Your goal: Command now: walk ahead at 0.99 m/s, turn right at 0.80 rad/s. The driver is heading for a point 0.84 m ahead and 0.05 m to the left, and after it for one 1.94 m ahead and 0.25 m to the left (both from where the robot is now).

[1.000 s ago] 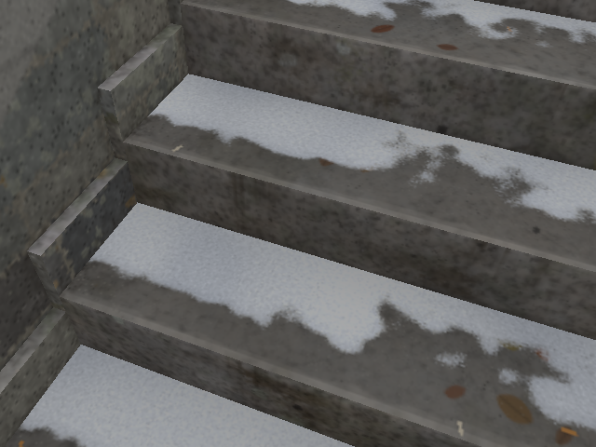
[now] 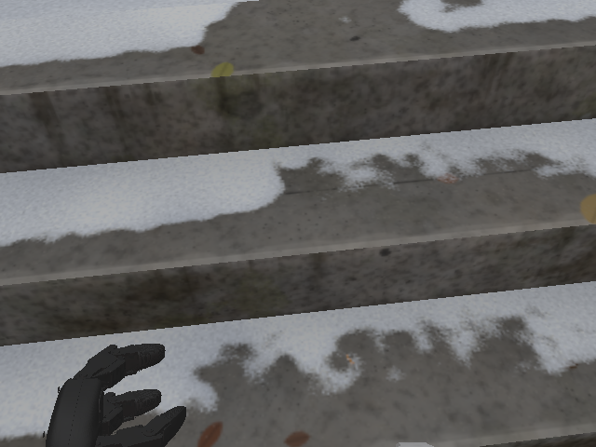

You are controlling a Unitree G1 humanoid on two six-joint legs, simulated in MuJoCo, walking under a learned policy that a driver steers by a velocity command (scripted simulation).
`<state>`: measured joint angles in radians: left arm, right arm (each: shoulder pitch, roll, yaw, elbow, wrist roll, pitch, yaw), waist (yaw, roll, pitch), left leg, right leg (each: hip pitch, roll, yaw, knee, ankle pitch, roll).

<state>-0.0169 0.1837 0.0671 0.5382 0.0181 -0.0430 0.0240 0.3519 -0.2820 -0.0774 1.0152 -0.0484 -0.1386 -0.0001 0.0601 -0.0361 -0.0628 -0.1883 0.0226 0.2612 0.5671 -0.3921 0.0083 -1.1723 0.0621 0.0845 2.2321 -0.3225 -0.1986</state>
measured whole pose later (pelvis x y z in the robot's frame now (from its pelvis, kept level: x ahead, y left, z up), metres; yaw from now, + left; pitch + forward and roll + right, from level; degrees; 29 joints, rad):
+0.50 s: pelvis +0.42 -0.02 +0.24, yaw -9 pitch +7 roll +3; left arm 0.48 0.21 0.05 1.01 -0.07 -0.14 0.00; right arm -0.14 -0.05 0.11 0.46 -0.02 -0.07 -0.02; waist 0.03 -0.05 -0.06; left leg -0.91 -0.02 0.17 1.39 -0.46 0.14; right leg -0.07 0.02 0.06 0.35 0.15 -0.13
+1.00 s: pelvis +0.78 -0.04 +0.51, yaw +3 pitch +6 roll -3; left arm 0.15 0.21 0.01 0.87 0.06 -0.01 -0.07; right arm 0.32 -0.25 -0.07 0.82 -0.04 -0.06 0.09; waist -0.02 0.03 -0.06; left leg -0.94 -0.05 -0.17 2.05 -0.27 0.15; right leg -0.48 -0.04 -0.24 0.67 -0.28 -0.11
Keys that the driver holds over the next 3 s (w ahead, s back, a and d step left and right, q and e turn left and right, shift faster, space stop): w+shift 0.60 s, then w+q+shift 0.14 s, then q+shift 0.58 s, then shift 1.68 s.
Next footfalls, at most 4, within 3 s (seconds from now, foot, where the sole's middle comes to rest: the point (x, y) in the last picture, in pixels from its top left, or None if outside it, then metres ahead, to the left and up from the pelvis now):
0.14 right None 0.27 -0.08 -0.58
0.52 left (315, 379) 0.51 0.04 -0.41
0.84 right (419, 169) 0.87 -0.14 -0.24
1.28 left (264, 36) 1.05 0.16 -0.07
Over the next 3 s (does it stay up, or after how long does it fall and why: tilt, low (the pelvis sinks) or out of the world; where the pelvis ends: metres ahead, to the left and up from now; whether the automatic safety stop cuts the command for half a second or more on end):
stays up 1.08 0.07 0.71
